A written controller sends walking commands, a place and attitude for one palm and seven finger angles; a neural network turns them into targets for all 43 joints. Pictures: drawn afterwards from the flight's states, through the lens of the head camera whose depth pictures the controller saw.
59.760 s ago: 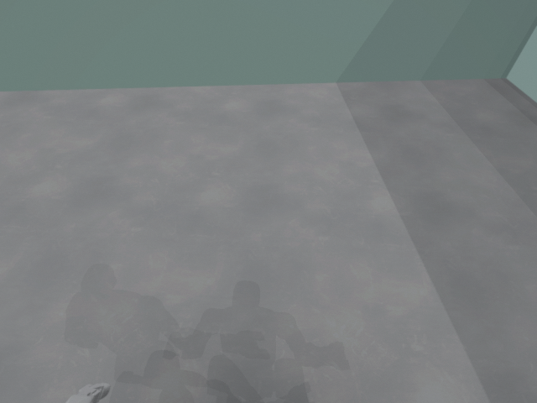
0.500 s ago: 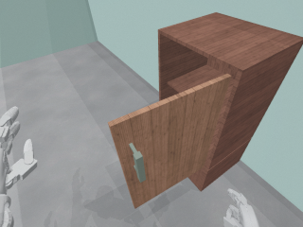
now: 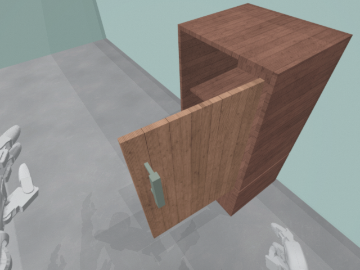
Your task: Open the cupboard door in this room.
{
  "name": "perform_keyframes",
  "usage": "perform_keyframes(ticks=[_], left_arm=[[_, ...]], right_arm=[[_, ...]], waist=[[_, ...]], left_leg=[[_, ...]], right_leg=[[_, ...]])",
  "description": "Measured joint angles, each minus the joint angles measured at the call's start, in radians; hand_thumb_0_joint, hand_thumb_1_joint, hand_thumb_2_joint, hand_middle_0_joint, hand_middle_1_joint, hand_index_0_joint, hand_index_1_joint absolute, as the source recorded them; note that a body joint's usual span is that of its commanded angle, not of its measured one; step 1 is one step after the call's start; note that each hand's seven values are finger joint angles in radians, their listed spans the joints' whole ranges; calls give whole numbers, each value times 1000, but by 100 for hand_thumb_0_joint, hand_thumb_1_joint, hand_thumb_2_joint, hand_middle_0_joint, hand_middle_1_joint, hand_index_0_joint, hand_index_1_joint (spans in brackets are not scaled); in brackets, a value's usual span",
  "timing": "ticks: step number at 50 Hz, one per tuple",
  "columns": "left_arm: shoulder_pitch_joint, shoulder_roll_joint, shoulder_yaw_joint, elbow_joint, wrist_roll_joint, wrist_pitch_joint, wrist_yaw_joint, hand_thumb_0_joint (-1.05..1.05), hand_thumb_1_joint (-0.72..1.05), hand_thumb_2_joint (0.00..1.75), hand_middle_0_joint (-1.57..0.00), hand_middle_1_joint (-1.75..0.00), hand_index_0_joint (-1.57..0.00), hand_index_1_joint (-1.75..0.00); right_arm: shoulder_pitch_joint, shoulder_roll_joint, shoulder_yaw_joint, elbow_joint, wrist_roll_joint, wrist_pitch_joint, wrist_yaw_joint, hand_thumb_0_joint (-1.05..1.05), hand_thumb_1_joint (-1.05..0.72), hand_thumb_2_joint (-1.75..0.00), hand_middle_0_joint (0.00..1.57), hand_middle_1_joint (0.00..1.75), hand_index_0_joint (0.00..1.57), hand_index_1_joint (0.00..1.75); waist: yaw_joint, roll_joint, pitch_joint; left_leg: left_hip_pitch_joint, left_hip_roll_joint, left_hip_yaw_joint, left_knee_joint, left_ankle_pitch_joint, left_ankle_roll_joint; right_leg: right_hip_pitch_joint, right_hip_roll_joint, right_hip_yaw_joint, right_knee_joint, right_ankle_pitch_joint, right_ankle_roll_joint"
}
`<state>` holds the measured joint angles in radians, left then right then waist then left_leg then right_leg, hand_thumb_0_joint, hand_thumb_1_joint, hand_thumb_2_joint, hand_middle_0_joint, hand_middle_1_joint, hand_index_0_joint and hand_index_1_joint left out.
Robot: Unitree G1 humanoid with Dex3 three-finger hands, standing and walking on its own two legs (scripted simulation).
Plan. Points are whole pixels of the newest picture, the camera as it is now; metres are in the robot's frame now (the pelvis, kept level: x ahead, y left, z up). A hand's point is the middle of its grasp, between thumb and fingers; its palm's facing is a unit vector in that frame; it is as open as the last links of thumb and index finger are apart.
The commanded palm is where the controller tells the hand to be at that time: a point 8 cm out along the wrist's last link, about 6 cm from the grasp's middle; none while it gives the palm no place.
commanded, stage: step back with the hand held close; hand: left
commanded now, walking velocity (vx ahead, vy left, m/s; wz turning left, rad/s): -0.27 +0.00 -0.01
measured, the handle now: (154, 185) +0.33 +0.11 -0.03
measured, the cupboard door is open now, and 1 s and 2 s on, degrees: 86 86 86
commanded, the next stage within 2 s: stop stepping back and stand still in 1.00 s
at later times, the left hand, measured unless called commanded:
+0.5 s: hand out of the picture +0.13 +0.30 +0.15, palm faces +0.41 -0.77 -0.50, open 7.4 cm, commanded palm +0.06 +0.34 +0.17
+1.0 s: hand out of the picture +0.04 +0.30 +0.16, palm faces +0.46 -0.79 -0.41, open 7.4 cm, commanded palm -0.02 +0.33 +0.17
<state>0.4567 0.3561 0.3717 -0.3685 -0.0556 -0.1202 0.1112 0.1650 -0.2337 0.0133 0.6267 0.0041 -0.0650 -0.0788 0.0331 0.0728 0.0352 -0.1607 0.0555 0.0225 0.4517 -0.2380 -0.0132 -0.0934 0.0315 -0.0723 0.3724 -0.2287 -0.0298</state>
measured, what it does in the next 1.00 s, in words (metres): walks backwards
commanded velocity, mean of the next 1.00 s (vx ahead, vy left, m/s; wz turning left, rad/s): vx -0.32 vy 0.00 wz -0.02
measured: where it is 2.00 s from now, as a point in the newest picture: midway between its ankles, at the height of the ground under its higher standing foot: outside the picture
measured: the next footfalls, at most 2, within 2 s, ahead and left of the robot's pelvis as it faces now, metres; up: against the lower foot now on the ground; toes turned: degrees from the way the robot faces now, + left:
right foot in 1.14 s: -0.29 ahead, -0.11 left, +0.00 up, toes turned -3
left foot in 1.36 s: -0.16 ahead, +0.08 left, +0.00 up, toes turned +0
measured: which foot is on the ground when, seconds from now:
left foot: down 0.00-1.00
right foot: down 0.00-0.76, up 0.78-1.00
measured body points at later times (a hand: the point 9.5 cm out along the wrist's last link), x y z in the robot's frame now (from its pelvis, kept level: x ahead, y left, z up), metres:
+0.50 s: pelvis -0.07 +0.04 -0.01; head -0.06 +0.04 +0.44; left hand +0.10 +0.34 +0.18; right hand +0.11 -0.20 -0.09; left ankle +0.01 +0.13 -0.74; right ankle -0.02 -0.10 -0.74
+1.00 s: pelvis -0.16 +0.03 -0.01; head -0.13 +0.07 +0.44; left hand +0.01 +0.34 +0.19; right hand +0.02 -0.18 -0.08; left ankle -0.05 +0.13 -0.74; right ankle -0.27 -0.12 -0.68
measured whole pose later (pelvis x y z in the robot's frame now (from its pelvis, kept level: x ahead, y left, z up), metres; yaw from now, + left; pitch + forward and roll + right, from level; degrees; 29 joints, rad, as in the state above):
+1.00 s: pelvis -0.16 +0.03 -0.01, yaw +0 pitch +3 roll -4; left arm 0.54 0.43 0.46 -0.60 -0.05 -0.18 0.18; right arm 0.17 -0.14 0.01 0.65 -0.02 -0.13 -0.05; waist 0.01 -0.02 0.01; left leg -0.46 0.08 0.02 0.45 -0.04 0.03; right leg -0.28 0.06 0.02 0.88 -0.52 0.01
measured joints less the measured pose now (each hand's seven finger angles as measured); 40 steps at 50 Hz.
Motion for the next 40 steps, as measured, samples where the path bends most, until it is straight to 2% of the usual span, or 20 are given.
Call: perform_keyframes(ticks=[8,15,22,26,29,33,36,37,38,40], left_arm=[[93,33,-8,-95,2,-3,3,1,89,89,-21,-30,-22,-30],[114,87,37,-136,-2,-16,25,1,89,89,-21,-30,-22,-30],[105,74,48,-148,16,-32,38,1,89,89,-21,-30,-22,-30],[81,66,53,-148,38,-49,39,1,89,89,-21,-30,-22,-30],[63,55,63,-148,49,-63,39,1,89,89,-21,-30,-22,-30],[82,33,65,-174,40,-79,51,1,89,89,-21,-30,-22,-30],[89,25,45,-193,34,-82,65,1,89,89,-21,-30,-22,-30],[83,27,40,-198,32,-80,66,1,89,89,-21,-30,-22,-30],[66,33,37,-197,31,-79,67,1,89,89,-21,-30,-22,-30],[24,46,43,-181,37,-80,70,1,89,89,-21,-30,-22,-30]], right_arm=[[-16,-12,-24,-55,3,52,-8,1,-91,-90,21,30,20,30],[-8,6,-27,-70,9,76,-14,1,-91,-90,21,30,20,30],[9,17,-9,-85,6,52,-10,1,-91,-90,21,30,20,30],[27,25,-4,-86,1,27,-9,1,-90,-90,21,30,20,30],[34,28,-4,-73,-3,14,-5,1,-90,-90,21,30,20,30],[35,25,-7,-44,-8,3,6,1,-90,-90,21,30,20,30],[35,19,-10,-12,-11,7,8,1,-90,-90,21,30,20,30],[39,16,-10,-8,-11,8,6,1,-90,-90,21,30,20,30],[36,14,-10,-4,-10,7,0,1,-90,-90,21,30,20,30],[24,16,-14,-1,-16,-2,-11,1,-90,-90,21,30,20,30]], waist=[[-31,-30,24],[-38,-60,25],[-34,-73,27],[-38,-70,36],[-34,-61,45],[-16,-62,35],[-10,-78,20],[-13,-81,10],[-19,-85,13],[-28,-78,34]], left_leg=[[-68,-19,31,1,26,15],[-115,-29,42,31,39,32],[-167,-42,40,74,58,52],[-209,-56,10,121,61,59],[-243,-53,-3,162,37,61],[-297,-57,-14,239,-101,34],[-278,-66,-9,291,-130,20],[-251,-64,-12,246,-128,23],[-251,-67,-13,213,-57,34],[-265,-60,-22,201,46,58]], right_leg=[[-95,-23,29,39,16,20],[-144,-35,40,71,33,35],[-198,-49,39,125,45,47],[-224,-28,68,183,22,47],[-241,-17,66,209,21,41],[-267,-17,63,202,42,30],[-283,-24,73,198,60,39],[-295,-25,70,202,63,44],[-309,-27,68,219,39,47],[-344,-2,84,340,-75,46]])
